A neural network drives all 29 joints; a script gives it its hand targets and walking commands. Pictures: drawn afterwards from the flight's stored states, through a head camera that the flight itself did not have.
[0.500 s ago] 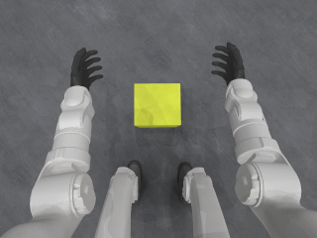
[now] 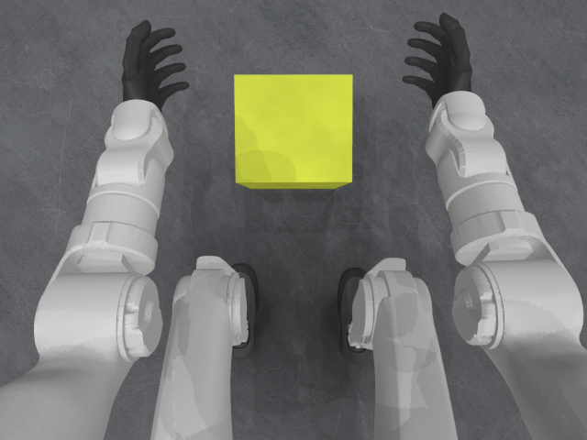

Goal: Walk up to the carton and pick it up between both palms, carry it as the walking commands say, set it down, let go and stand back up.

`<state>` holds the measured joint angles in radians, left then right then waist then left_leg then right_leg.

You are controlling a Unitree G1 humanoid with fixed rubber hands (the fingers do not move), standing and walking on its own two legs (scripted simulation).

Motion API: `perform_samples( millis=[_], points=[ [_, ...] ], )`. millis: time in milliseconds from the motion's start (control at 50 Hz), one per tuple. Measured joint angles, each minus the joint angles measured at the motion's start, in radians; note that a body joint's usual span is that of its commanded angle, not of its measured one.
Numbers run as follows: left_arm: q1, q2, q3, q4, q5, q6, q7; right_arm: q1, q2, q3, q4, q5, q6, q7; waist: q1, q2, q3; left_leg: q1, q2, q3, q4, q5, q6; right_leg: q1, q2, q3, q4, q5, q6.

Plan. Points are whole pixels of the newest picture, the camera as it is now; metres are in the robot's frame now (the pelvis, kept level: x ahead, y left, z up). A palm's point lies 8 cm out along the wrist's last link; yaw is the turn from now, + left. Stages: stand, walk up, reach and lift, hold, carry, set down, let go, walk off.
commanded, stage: reach and lift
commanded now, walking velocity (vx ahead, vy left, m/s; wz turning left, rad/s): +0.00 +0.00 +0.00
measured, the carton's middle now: (293, 141) +0.49 +0.01 -0.37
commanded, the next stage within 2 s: none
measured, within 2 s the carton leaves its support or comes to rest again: neither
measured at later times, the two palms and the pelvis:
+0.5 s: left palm (183, 130) +0.50 +0.19 -0.28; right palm (406, 124) +0.51 -0.17 -0.28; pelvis -0.02 +0.00 -0.10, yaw +0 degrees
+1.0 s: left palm (186, 128) +0.50 +0.19 -0.30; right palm (400, 125) +0.51 -0.16 -0.30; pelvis -0.02 +0.00 -0.12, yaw +0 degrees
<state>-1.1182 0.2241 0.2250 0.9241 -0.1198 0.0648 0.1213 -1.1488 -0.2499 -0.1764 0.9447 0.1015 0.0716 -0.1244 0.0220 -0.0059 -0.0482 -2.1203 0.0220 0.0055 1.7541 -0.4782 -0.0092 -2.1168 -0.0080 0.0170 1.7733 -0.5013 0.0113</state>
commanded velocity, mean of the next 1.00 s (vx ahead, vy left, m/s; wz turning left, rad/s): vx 0.00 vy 0.00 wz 0.00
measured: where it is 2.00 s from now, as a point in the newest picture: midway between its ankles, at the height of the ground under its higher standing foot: (297, 329)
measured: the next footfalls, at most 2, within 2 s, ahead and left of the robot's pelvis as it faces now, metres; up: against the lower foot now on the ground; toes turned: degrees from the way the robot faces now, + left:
none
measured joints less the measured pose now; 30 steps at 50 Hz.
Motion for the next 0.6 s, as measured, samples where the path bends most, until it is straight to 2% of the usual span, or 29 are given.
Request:
perform_samples(
  millis=[240, 600],
  points=[
    [-0.1, 0.043, -0.065, 0.099, -0.072, -0.038, 0.024, -0.094, -0.035, 0.067, 0.087, 0.073, -0.031, -0.024, -0.003, 0.003, 0.134, -0.103, -0.003, -0.006, 0.188, -0.025, -0.002, -0.1, 0.0, 0.001, 0.189, -0.028, 0.001],
    [-0.27, 0.135, -0.194, 0.27, -0.191, -0.1, 0.02, -0.256, -0.099, 0.183, 0.24, 0.184, -0.088, -0.017, -0.006, 0.007, 0.358, -0.203, -0.011, -0.016, 0.38, -0.025, -0.006, -0.194, -0.001, -0.001, 0.381, -0.035, 0.003]
  ],
)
